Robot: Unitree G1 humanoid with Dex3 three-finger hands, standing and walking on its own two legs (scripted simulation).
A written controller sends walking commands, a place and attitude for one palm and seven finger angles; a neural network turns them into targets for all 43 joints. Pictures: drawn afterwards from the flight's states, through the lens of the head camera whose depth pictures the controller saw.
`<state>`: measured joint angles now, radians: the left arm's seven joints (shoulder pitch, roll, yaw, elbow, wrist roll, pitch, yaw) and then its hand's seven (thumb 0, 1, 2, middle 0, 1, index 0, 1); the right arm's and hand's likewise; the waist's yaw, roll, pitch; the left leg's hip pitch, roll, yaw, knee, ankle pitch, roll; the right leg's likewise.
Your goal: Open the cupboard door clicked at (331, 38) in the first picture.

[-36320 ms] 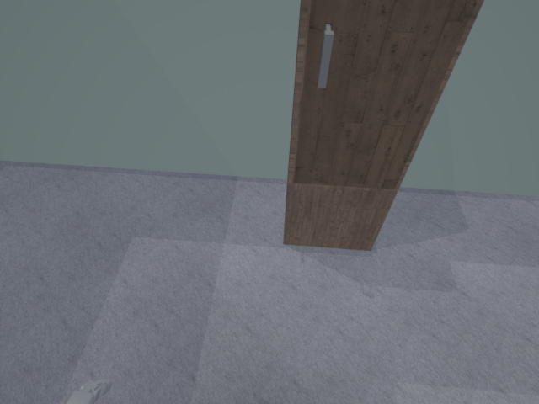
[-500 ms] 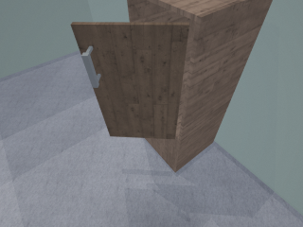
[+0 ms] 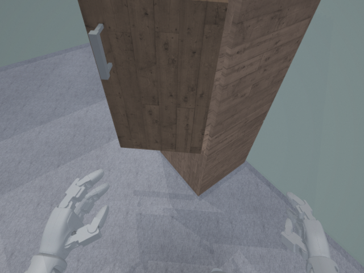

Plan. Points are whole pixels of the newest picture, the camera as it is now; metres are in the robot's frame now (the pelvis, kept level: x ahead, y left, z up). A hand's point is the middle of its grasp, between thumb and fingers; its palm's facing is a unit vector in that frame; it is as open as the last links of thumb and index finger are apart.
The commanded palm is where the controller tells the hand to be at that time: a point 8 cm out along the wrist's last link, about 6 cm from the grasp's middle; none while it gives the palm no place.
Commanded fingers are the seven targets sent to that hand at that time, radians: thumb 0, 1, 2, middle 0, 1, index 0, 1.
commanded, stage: raise the hand with hooked fingers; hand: left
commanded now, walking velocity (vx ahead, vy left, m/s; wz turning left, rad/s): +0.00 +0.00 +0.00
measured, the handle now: (102, 52) +0.61 +0.25 +0.16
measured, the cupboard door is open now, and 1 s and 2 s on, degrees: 49 49 49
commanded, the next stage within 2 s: move the hooked fingers beside the handle in 1.72 s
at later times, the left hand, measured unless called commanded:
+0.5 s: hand (56, 198) +0.24 +0.25 +0.08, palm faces +0.02 -1.00 -0.06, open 11.4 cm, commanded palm +0.20 +0.30 +0.09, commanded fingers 0.00 -0.15 0.45 -0.28 -0.98 -0.28 -0.98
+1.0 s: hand (26, 155) +0.28 +0.29 +0.15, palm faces +0.05 -1.00 -0.07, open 13.8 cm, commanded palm +0.25 +0.33 +0.16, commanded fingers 0.00 -0.50 0.30 -0.30 -1.20 -0.30 -1.20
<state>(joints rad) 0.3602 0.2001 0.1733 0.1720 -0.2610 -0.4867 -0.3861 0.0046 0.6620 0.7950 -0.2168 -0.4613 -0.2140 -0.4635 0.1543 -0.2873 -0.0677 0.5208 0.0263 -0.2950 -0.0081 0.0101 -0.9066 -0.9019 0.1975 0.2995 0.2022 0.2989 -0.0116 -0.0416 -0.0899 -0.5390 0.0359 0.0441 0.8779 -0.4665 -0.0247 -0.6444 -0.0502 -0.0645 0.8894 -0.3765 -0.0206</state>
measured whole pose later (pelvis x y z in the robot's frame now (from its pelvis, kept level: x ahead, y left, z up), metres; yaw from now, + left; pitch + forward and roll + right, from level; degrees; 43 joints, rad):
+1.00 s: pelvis +0.02 +0.02 +0.03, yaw +2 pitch +1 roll -1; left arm -0.01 0.41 0.40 0.19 -0.33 -0.03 -0.46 -0.01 -0.46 0.32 -0.30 -1.17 -0.29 -1.17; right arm 0.24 -0.27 0.08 0.57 0.05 -0.26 -0.09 0.01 -0.90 -0.90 0.20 0.30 0.21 0.30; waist 0.04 0.05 -0.03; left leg -0.29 0.03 0.01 0.67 -0.40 0.00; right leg -0.35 -0.04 -0.11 0.62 -0.29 0.01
